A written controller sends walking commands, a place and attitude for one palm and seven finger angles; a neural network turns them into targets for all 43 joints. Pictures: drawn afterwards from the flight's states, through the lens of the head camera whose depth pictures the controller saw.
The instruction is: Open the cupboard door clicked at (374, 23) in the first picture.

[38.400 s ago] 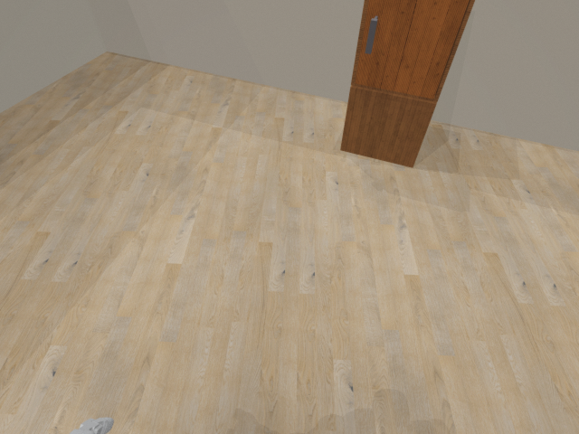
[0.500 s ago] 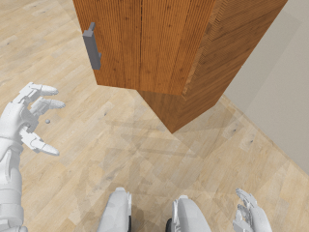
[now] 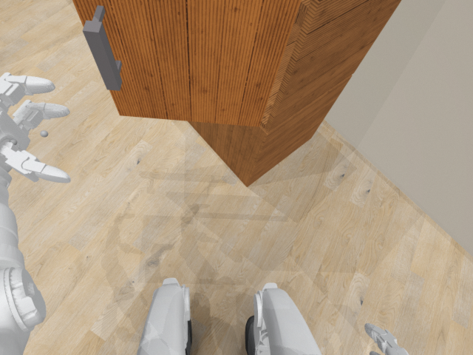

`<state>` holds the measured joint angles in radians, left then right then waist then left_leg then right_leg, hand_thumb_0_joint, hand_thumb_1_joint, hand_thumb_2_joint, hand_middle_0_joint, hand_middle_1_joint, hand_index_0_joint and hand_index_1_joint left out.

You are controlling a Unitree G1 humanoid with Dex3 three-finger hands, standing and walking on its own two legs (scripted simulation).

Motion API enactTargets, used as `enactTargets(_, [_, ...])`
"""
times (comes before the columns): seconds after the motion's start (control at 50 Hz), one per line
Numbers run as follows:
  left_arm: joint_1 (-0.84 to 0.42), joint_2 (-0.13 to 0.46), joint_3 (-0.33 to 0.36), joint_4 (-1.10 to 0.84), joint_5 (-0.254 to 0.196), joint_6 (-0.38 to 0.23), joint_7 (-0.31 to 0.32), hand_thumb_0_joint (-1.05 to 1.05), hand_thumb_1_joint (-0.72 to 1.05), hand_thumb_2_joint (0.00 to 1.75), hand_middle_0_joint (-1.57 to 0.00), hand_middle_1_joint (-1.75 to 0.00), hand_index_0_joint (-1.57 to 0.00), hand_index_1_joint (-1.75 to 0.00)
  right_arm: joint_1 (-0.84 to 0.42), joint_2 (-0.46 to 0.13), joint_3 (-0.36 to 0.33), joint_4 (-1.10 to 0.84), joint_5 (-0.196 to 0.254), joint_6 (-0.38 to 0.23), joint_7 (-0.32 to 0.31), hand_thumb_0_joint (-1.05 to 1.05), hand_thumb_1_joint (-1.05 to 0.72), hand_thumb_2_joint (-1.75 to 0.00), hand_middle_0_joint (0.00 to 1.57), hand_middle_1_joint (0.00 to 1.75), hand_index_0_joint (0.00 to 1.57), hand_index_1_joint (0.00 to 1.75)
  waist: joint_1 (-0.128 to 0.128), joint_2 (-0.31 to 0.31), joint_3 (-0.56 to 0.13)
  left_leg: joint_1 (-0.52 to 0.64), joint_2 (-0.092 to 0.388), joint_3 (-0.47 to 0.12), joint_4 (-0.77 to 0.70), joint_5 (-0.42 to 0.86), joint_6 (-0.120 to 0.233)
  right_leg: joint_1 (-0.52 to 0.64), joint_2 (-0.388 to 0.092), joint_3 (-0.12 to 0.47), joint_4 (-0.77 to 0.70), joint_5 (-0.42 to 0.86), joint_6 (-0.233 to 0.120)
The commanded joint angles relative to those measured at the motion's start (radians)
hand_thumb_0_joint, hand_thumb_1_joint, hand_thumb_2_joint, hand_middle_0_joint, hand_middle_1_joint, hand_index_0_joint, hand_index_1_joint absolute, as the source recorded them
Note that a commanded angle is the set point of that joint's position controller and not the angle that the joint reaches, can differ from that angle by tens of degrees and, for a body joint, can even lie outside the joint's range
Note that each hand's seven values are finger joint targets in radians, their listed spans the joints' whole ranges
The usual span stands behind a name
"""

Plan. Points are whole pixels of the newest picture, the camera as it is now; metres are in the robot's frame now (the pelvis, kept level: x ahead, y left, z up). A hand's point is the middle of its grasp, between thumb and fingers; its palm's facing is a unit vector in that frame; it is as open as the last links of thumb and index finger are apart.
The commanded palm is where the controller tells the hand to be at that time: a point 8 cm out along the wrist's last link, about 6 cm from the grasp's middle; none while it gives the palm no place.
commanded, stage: move the hooked fingers beside the handle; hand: left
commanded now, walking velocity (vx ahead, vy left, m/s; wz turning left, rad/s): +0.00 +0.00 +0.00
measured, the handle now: (107, 50) +0.63 +0.24 +0.04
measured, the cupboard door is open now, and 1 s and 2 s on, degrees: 49 49 49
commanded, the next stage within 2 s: slide the fingers in behind the handle in 1.54 s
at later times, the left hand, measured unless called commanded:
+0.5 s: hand (54, 87) +0.53 +0.30 +0.04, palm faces +0.00 -1.00 -0.03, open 14.0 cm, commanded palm +0.55 +0.32 +0.04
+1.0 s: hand (66, 67) +0.59 +0.31 +0.02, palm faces -0.01 -1.00 -0.04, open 14.0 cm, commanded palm +0.61 +0.29 +0.04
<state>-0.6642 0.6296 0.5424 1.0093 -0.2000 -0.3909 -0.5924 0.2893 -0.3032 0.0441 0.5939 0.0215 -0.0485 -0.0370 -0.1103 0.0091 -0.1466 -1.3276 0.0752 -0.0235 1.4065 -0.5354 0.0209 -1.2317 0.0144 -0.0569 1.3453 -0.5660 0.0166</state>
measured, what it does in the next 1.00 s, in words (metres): stands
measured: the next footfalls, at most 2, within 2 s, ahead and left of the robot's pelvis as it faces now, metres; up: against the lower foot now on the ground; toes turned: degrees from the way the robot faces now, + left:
none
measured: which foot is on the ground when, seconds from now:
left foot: down 0.00-1.00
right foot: down 0.00-1.00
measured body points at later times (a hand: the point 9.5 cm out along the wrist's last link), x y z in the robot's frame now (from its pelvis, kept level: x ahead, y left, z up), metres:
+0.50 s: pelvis -0.01 +0.00 -0.03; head +0.19 +0.06 +0.37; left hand +0.52 +0.36 +0.05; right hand +0.02 -0.27 -0.12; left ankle +0.06 +0.11 -0.59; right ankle +0.04 -0.14 -0.59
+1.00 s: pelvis +0.00 +0.01 -0.05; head +0.24 +0.07 +0.33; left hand +0.59 +0.36 +0.03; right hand -0.03 -0.24 -0.12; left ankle +0.06 +0.11 -0.59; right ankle +0.04 -0.14 -0.59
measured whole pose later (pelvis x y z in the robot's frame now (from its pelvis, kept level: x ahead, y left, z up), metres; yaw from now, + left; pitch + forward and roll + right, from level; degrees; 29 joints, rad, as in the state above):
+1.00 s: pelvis +0.00 +0.01 -0.05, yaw -5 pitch +37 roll -11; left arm -1.24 1.06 0.58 1.21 0.05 -0.18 -0.54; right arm 0.37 -0.27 0.17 0.54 -0.03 0.08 -0.03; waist -0.31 0.04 -0.08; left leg -1.66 0.10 -0.08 1.58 -0.57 0.04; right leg -1.53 0.05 -0.10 1.45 -0.57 0.04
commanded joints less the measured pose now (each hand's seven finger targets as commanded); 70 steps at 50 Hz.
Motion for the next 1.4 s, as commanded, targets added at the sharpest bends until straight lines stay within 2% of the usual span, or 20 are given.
enactTargets(0.0, [-0.425,0.397,0.075,-0.138,0.000,-0.077,0.003,0.00,-0.50,0.30,-0.30,-1.20,-0.30,-1.20,0.115,-0.198,-0.071,-0.060,-0.005,-0.006,-0.019,0.00,-0.90,-0.90,0.20,0.30,0.20,0.30,0.004,0.169,-0.488,0.440,-0.027,-0.049,-0.140,0.274,0.015,0.083,0.037,0.015,-0.150,0.185,-0.052])
enactTargets(0.06, [-0.498,0.404,0.042,-0.084,0.018,-0.068,-0.012,0.00,-0.50,0.30,-0.30,-1.20,-0.30,-1.20,0.119,-0.205,-0.064,-0.054,-0.005,0.005,-0.020,0.00,-0.90,-0.90,0.20,0.30,0.20,0.30,-0.024,0.195,-0.472,0.425,-0.024,-0.057,-0.123,0.254,0.017,0.031,0.039,0.012,-0.139,0.167,-0.051])
enactTargets(0.16, [-0.567,0.422,0.028,-0.062,0.035,-0.034,-0.017,0.00,-0.50,0.30,-0.30,-1.20,-0.30,-1.20,0.141,-0.215,-0.059,-0.048,-0.010,0.026,-0.020,0.00,-0.90,-0.90,0.20,0.30,0.20,0.30,-0.039,0.231,-0.539,0.478,-0.017,-0.081,-0.106,0.298,0.015,-0.027,0.038,-0.003,-0.119,0.183,-0.050])
enactTargets(0.24, [-0.654,0.468,0.037,-0.054,0.060,-0.012,0.006,0.00,-0.50,0.30,-0.30,-1.20,-0.30,-1.20,0.158,-0.218,-0.050,-0.048,-0.015,0.041,-0.021,0.00,-0.90,-0.90,0.20,0.30,0.20,0.30,-0.059,0.242,-0.548,0.469,-0.012,-0.093,-0.091,0.294,0.016,-0.063,0.039,-0.009,-0.104,0.177,-0.047])
enactTargets(0.3, [-0.704,0.553,0.080,-0.050,0.081,-0.006,0.024,0.00,-0.50,0.30,-0.30,-1.20,-0.30,-1.20,0.169,-0.222,-0.039,-0.051,-0.017,0.051,-0.021,0.00,-0.90,-0.90,0.20,0.30,0.20,0.30,-0.061,0.251,-0.578,0.448,-0.011,-0.093,-0.076,0.300,0.018,-0.053,0.043,-0.009,-0.094,0.179,-0.047])
enactTargets(0.4, [-0.781,0.604,0.062,0.004,0.128,0.018,0.040,0.00,-0.50,0.30,-0.30,-1.20,-0.30,-1.20,0.181,-0.226,-0.017,-0.052,-0.021,0.065,-0.025,0.00,-0.90,-0.90,0.20,0.30,0.20,0.30,-0.094,0.281,-0.539,0.405,-0.005,-0.102,-0.059,0.260,0.020,-0.105,0.046,-0.016,-0.081,0.155,-0.047])
enactTargets(0.5, [-0.863,0.623,0.035,0.013,0.153,0.044,0.043,0.00,-0.50,0.30,-0.30,-1.20,-0.30,-1.20,0.216,-0.234,-0.004,-0.047,-0.034,0.076,-0.031,0.00,-0.90,-0.90,0.20,0.30,0.20,0.30,-0.125,0.341,-0.585,0.458,0.004,-0.133,-0.043,0.309,0.014,-0.168,0.044,-0.035,-0.054,0.180,-0.049])
enactTargets(0.54, [-0.885,0.599,0.004,0.043,0.164,0.067,0.042,0.00,-0.50,0.30,-0.30,-1.20,-0.30,-1.20,0.223,-0.232,0.000,-0.049,-0.036,0.083,-0.031,0.00,-0.90,-0.90,0.20,0.30,0.20,0.30,-0.142,0.339,-0.565,0.439,0.005,-0.135,-0.037,0.289,0.015,-0.191,0.044,-0.038,-0.052,0.173,-0.047])
enactTargets(0.58, [-0.912,0.633,0.010,0.064,0.171,0.081,0.044,0.00,-0.50,0.30,-0.30,-1.20,-0.30,-1.20,0.235,-0.232,0.012,-0.050,-0.038,0.086,-0.037,0.00,-0.90,-0.90,0.20,0.30,0.20,0.30,-0.155,0.333,-0.542,0.408,0.004,-0.134,-0.027,0.288,0.021,-0.188,0.045,-0.040,-0.047,0.179,-0.046])
enactTargets(0.62, [-0.925,0.696,0.038,0.038,0.189,0.090,0.048,0.00,-0.50,0.30,-0.30,-1.20,-0.30,-1.20,0.246,-0.235,0.017,-0.057,-0.043,0.095,-0.038,0.00,-0.90,-0.90,0.20,0.30,0.20,0.30,-0.144,0.366,-0.595,0.415,0.005,-0.130,-0.014,0.331,0.020,-0.164,0.046,-0.038,-0.042,0.200,-0.046])
enactTargets(0.72, [-1.012,0.709,0.006,0.041,0.221,0.105,0.061,0.00,-0.50,0.30,-0.30,-1.20,-0.30,-1.20,0.265,-0.233,0.030,-0.051,-0.052,0.107,-0.037,0.00,-0.90,-0.90,0.20,0.30,0.20,0.30,-0.183,0.407,-0.591,0.425,0.013,-0.144,0.005,0.348,0.019,-0.212,0.051,-0.049,-0.027,0.207,-0.045])
enactTargets(0.78, [-0.959,0.767,0.057,0.019,0.228,0.115,0.056,0.00,-0.50,0.30,-0.30,-1.20,-0.30,-1.20,0.285,-0.230,0.031,-0.059,-0.057,0.119,-0.031,0.00,-0.90,-0.90,0.20,0.30,0.20,0.30,-0.153,0.451,-0.643,0.477,0.015,-0.150,0.008,0.439,0.011,-0.194,0.053,-0.056,-0.016,0.239,-0.050])
enactTargets(0.82, [-0.943,0.721,0.036,0.012,0.227,0.137,0.051,0.00,-0.50,0.30,-0.30,-1.20,-0.30,-1.20,0.288,-0.229,0.024,-0.060,-0.057,0.129,-0.024,0.00,-0.90,-0.90,0.20,0.30,0.20,0.30,-0.160,0.450,-0.636,0.504,0.021,-0.159,0.000,0.447,0.007,-0.218,0.055,-0.062,-0.024,0.241,-0.046])
enactTargets(0.86, [-0.951,0.737,0.044,0.016,0.226,0.151,0.048,0.00,-0.50,0.30,-0.30,-1.20,-0.30,-1.20,0.292,-0.231,0.028,-0.061,-0.057,0.132,-0.023,0.00,-0.90,-0.90,0.20,0.30,0.20,0.30,-0.169,0.413,-0.606,0.457,0.020,-0.152,0.000,0.408,0.014,-0.196,0.057,-0.062,-0.029,0.237,-0.043])
enactTargets(0.96, [-0.946,0.757,0.078,-0.062,0.222,0.143,0.053,0.00,-0.50,0.30,-0.30,-1.20,-0.30,-1.20,0.309,-0.227,0.019,-0.052,-0.061,0.137,-0.014,0.00,-0.90,-0.90,0.20,0.30,0.20,0.30,-0.155,0.456,-0.657,0.531,0.026,-0.161,-0.008,0.483,0.007,-0.190,0.060,-0.062,-0.036,0.259,-0.046])
enactTargets(1.02, [-0.950,0.700,0.050,-0.072,0.213,0.141,0.054,0.00,-0.50,0.30,-0.30,-1.20,-0.30,-1.20,0.314,-0.224,0.011,-0.042,-0.060,0.137,-0.008,0.00,-0.90,-0.90,0.20,0.30,0.20,0.30,-0.165,0.472,-0.647,0.582,0.030,-0.174,-0.017,0.510,0.002,-0.220,0.059,-0.064,-0.047,0.261,-0.046])
enactTargets(1.06, [-0.941,0.656,0.017,-0.035,0.215,0.153,0.056,0.00,-0.50,0.30,-0.30,-1.20,-0.30,-1.20,0.308,-0.220,0.012,-0.039,-0.059,0.136,-0.008,0.00,-0.90,-0.90,0.20,0.30,0.20,0.30,-0.178,0.447,-0.595,0.545,0.028,-0.168,-0.026,0.454,0.006,-0.225,0.059,-0.066,-0.056,0.248,-0.046])
enactTargets(1.16, [-0.919,0.649,0.012,-0.007,0.211,0.153,0.061,0.00,-0.50,0.30,-0.30,-1.20,-0.30,-1.20,0.304,-0.217,0.016,-0.047,-0.059,0.134,-0.013,0.00,-0.90,-0.90,0.20,0.30,0.20,0.30,-0.178,0.405,-0.564,0.491,0.021,-0.146,-0.026,0.428,0.017,-0.183,0.061,-0.059,-0.069,0.253,-0.045])
enactTargets(1.2, [-0.927,0.645,0.006,-0.005,0.210,0.139,0.066,0.00,-0.50,0.30,-0.30,-1.20,-0.30,-1.20,0.300,-0.219,0.018,-0.049,-0.059,0.132,-0.014,0.00,-0.90,-0.90,0.20,0.30,0.20,0.30,-0.178,0.430,-0.546,0.502,0.022,-0.149,-0.032,0.432,0.012,-0.200,0.061,-0.059,-0.069,0.248,-0.048])
enactTargets(1.38, [-0.876,0.698,0.053,0.019,0.202,0.111,0.058,0.00,-0.50,0.30,-0.30,-1.20,-0.30,-1.20,0.281,-0.217,0.021,-0.066,-0.054,0.136,-0.012,0.00,-0.90,-0.90,0.20,0.30,0.20,0.30,-0.162,0.398,-0.559,0.446,0.015,-0.122,-0.005,0.446,0.022,-0.145,0.064,-0.047,-0.061,0.266,-0.047])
